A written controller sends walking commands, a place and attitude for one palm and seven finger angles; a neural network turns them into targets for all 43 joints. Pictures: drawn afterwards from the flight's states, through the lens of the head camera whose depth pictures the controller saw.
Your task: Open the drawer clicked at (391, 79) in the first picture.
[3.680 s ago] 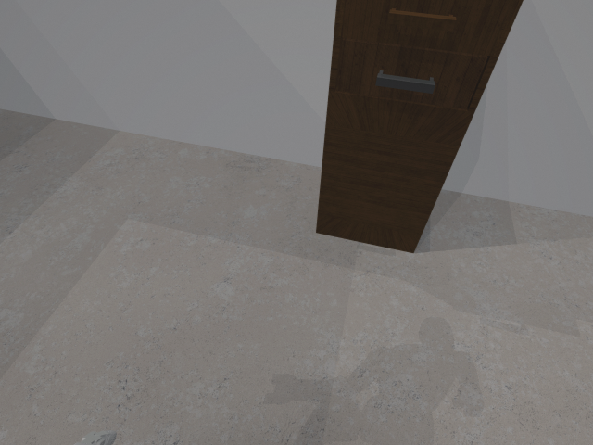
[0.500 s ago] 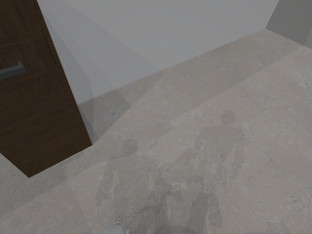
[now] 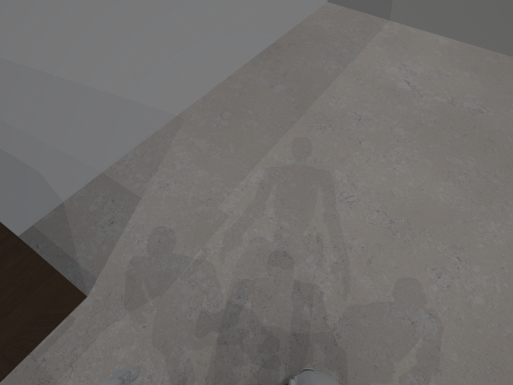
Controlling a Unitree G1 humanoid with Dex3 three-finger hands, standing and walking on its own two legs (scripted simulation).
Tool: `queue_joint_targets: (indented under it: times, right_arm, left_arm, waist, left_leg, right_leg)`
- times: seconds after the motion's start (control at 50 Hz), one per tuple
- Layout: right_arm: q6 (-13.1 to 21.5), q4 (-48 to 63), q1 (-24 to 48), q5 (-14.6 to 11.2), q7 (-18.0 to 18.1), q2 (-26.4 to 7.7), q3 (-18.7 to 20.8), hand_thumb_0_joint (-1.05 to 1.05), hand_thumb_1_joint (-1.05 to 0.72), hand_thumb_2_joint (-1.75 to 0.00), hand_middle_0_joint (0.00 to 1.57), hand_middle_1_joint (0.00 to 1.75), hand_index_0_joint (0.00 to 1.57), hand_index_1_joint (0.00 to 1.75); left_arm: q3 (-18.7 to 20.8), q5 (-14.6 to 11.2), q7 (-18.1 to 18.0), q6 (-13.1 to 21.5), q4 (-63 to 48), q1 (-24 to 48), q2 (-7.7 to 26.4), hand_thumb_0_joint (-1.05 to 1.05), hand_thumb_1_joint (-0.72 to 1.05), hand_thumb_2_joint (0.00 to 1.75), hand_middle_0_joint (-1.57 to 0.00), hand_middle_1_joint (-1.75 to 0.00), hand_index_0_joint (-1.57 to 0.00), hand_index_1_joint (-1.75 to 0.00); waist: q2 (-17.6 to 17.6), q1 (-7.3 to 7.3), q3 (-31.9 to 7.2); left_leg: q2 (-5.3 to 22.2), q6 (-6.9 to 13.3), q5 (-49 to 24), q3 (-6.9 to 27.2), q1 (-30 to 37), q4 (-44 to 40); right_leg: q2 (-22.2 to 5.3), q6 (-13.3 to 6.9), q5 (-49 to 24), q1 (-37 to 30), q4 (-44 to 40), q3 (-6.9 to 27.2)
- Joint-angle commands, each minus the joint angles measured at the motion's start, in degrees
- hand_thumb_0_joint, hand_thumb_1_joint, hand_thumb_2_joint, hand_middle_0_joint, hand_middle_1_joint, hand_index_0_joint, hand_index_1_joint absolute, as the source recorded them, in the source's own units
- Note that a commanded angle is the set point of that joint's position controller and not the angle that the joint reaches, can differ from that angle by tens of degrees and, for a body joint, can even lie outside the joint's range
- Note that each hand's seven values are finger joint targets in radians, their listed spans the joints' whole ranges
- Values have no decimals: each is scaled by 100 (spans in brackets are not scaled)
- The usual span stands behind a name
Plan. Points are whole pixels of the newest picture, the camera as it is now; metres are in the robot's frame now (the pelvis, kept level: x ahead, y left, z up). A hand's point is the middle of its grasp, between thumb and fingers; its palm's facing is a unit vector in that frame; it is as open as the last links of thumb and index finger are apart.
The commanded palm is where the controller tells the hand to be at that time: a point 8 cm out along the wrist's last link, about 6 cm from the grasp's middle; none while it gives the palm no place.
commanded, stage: turn to face it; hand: left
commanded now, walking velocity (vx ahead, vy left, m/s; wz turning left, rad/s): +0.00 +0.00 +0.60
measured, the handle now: out of the picture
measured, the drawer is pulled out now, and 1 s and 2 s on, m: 0.00 0.00 0.00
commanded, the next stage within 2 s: take the last steps up to it in 1.62 s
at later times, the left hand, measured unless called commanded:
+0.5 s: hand out of the picture +0.07 +0.23 -0.19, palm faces +0.27 -0.94 -0.19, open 7.4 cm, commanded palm none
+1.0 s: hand out of the picture +0.00 +0.18 -0.14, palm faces +0.54 -0.79 -0.29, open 7.4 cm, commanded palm none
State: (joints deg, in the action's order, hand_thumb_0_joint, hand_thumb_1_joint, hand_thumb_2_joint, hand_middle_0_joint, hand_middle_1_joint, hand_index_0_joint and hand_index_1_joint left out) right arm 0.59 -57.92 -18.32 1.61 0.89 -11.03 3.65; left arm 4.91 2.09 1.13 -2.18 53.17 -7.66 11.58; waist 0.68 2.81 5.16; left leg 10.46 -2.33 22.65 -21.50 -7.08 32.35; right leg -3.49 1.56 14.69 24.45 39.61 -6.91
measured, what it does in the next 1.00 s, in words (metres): steps on the spot, turning left: right foot, then left foot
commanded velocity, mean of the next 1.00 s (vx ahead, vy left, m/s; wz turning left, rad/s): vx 0.00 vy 0.00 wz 0.60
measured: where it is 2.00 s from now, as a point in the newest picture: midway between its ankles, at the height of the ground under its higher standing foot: outside the picture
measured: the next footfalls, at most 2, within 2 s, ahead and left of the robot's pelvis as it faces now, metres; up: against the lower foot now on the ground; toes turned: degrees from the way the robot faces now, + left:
right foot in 0.02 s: +0.10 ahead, -0.12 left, +0.00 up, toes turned -8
left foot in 0.40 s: +0.08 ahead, +0.12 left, +0.00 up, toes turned +22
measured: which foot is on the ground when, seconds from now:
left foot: down 0.00-0.04, up 0.06-0.38, down 0.40-0.88, up 0.90-1.00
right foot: up 0.00-0.00, down 0.02-0.40, up 0.42-0.88, down 0.90-1.00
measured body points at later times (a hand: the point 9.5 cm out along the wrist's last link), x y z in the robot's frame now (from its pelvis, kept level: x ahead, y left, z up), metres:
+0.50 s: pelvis +0.03 +0.02 -0.01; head +0.05 +0.06 +0.44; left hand +0.05 +0.28 -0.17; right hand +0.13 -0.21 -0.14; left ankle +0.04 +0.11 -0.73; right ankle +0.04 -0.12 -0.67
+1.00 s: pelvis +0.02 -0.04 +0.01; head +0.05 -0.06 +0.45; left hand -0.03 +0.22 -0.11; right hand +0.23 -0.24 -0.14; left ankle -0.01 +0.08 -0.67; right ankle +0.08 -0.14 -0.73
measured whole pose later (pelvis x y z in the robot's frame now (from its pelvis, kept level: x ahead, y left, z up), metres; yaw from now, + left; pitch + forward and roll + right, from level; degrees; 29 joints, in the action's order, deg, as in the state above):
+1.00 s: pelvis +0.02 -0.04 +0.01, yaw +32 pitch -1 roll +1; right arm -5.0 -52.4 -11.4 1.5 -1.8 -15.5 6.2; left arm 2.6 1.3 -1.4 -1.6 50.2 -11.8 10.7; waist -2.6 1.1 2.0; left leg -2.4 -1.9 22.1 1.8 -30.7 58.8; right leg -3.8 0.1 16.5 13.4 30.7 -5.1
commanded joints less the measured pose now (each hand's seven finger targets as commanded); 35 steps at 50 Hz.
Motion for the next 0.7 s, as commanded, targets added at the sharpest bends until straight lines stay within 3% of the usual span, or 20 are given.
queue_joint_targets:
  times: [0.0, 0.02, 0.04, 0.06, 0.1, 0.14, 0.22, 0.28, 0.32, 0.34, 0.36, 0.38, 0.4, 0.42, 0.46, 0.5, 0.6, 0.68]
  right_arm:
    - [109, 214, -332, -130, -25, -104, -79, 0, -90, -90, 20, 30, 20, 30]
    - [30, 231, -224, -148, 52, -189, -91, 0, -90, -90, 20, 30, 20, 30]
    - [-55, 208, -277, -153, 73, -207, -88, 0, -90, -90, 20, 30, 20, 30]
    - [-119, 155, -211, -143, 79, -209, -80, 0, -90, -90, 20, 30, 20, 30]
    - [-187, -41, -187, -118, 39, -181, -62, 0, -90, -90, 20, 30, 20, 30]
    - [-256, -51, -233, -96, -5, -149, -41, 0, -90, -90, 20, 30, 20, 30]
    - [-293, 104, -137, -68, -96, -79, 5, 0, -90, -90, 20, 30, 20, 30]
    - [-246, 305, 44, -61, -144, -90, 32, 0, -90, -90, 20, 30, 20, 30]
    - [-211, 342, -163, -42, -158, -149, 59, 0, -90, -90, 20, 30, 20, 30]
    - [-179, 306, -330, -27, -165, -306, 108, 0, -90, -90, 20, 30, 20, 30]
    - [-133, 370, -501, 7, -158, -808, 212, 0, -90, -90, 20, 30, 20, 30]
    - [-123, 441, -706, 52, -118, -1283, 322, 0, -90, -90, 20, 30, 20, 30]
    - [-94, 367, -764, 38, -50, -1348, 343, 0, -90, -90, 20, 30, 20, 30]
    - [-77, 423, -487, 26, -7, -1267, 321, 0, -90, -90, 20, 30, 20, 30]
    - [-18, 643, 220, 12, 21, -1014, 208, 0, -90, -90, 20, 30, 20, 30]
    - [14, 729, 390, -20, 28, -980, 194, 0, -90, -90, 20, 30, 20, 30]
    - [-48, 720, 266, -26, -6, -1163, 266, 0, -90, -90, 20, 30, 20, 30]
    - [-128, 751, 354, -13, -49, -1307, 320, 0, -90, -90, 20, 30, 20, 30]
  left_arm:
    - [53, 24, -229, 466, 269, -1485, 1047, 0, 90, 90, -20, -30, -20, -30]
    - [-4, -112, -220, 476, 342, -1530, 1195, 0, 90, 90, -20, -30, -20, -30]
    - [27, -100, -244, 488, 271, -1134, 1258, 0, 90, 90, -20, -30, -20, -30]
    - [-14, -99, -279, 436, 220, -786, 1051, 0, 90, 90, -20, -30, -20, -30]
    - [-87, -86, -336, 341, 129, -207, 773, 0, 90, 90, -20, -30, -20, -30]
    - [-94, -83, -350, 307, 55, -99, 728, 0, 90, 90, -20, -30, -20, -30]
    - [-25, -56, -369, 249, -29, 7, 769, 0, 90, 90, -20, -30, -20, -30]
    - [46, -44, -367, 215, -93, -74, 812, 0, 90, 90, -20, -30, -20, -30]
    - [83, -76, -355, 171, -144, -49, 803, 0, 90, 90, -20, -30, -20, -30]
    - [85, -124, -330, 130, -190, -90, 719, 0, 90, 90, -20, -30, -20, -30]
    - [68, -158, -289, 78, -338, -200, 454, 0, 90, 90, -20, -30, -20, -30]
    - [11, -157, -269, 57, -616, 129, 225, 0, 90, 90, -20, -30, -20, -30]
    - [-12, -85, -284, 19, -703, 344, 315, 0, 90, 90, -20, -30, -20, -30]
    - [37, -81, -261, 49, -677, 459, 269, 0, 90, 90, -20, -30, -20, -30]
    - [84, -87, -192, 93, -470, 97, 377, 0, 90, 90, -20, -30, -20, -30]
    - [93, -107, -170, 88, -336, -125, 438, 0, 90, 90, -20, -30, -20, -30]
    - [66, -132, -197, 51, -396, -78, 509, 0, 90, 90, -20, -30, -20, -30]
    - [52, -144, -217, 39, -500, 28, 553, 0, 90, 90, -20, -30, -20, -30]
  waist:
    - [1156, -639, -1734]
    - [845, -651, -1806]
    - [1325, -530, -1835]
    - [1364, -486, -1461]
    - [650, -285, -882]
    - [672, -230, -688]
    - [808, -201, -480]
    - [954, -258, -548]
    - [653, -120, -639]
    - [138, -23, -689]
    - [-1320, 46, -710]
    - [-2154, 259, -482]
    - [-1752, 298, -684]
    - [-1493, 212, -672]
    - [-1012, -112, -734]
    - [-832, -166, -925]
    - [-670, -43, -987]
    - [-921, 9, -836]
  left_leg:
    - [-108, -11, 22, 710, -1808, 1960]
    - [-296, 0, 1489, 1574, -1634, 2333]
    - [-318, 13, 1548, 1894, -1689, 2593]
    - [-332, -2, 1411, 2019, -1814, 2825]
    - [-338, -37, 818, 1984, -1866, 3003]
    - [-409, -77, 592, 1845, -1810, 2951]
    - [-422, -97, 368, 1602, -1771, 2352]
    - [-439, -56, 211, 1452, -1665, 1486]
    - [-539, -21, -579, 1302, -1115, 484]
    - [-505, 37, -1206, 1401, -614, -171]
    - [406, 486, -2059, 2978, -300, -875]
    - [1497, 1233, -2858, 4459, -419, -1605]
    - [1529, 1410, -2402, 4677, -425, -1645]
    - [1300, 1339, -1973, 4568, -476, -1611]
    - [749, 1105, -2247, 3712, -365, -1422]
    - [476, 1050, -2707, 3251, -232, -1343]
    - [431, 1214, -2749, 3527, 195, -1349]
    - [342, 1229, -2168, 3902, -95, -1413]
  right_leg:
    - [-1763, -760, -4391, -3353, -1288, 1818]
    - [-2102, -1236, -5417, -2978, -1319, 1630]
    - [-2078, -1322, -4838, -2686, -1525, 1628]
    - [-2077, -1319, -4071, -2303, -1702, 1588]
    - [-1794, -1098, -3365, -1747, -1767, 850]
    - [-1720, -977, -2903, -1365, -1865, 458]
    - [-1764, -885, -1818, -1113, -1974, 55]
    - [-1836, -817, -1547, -1245, -1694, -31]
    - [-1696, -562, -1099, -1080, -1130, -296]
    - [-1513, -354, -624, -728, -577, -433]
    - [-873, 38, 784, 151, 505, -632]
    - [-271, 294, 2420, 905, 1876, -422]
    - [-300, 198, 2235, 1059, 2666, 271]
    - [-299, 205, 1794, 1311, 3065, 516]
    - [-364, 261, 924, 1219, 3030, 630]
    - [-310, 314, 702, 915, 2699, 604]
    - [-149, 379, 860, 748, 1840, 614]
    - [-37, 357, 1011, 453, 1301, 640]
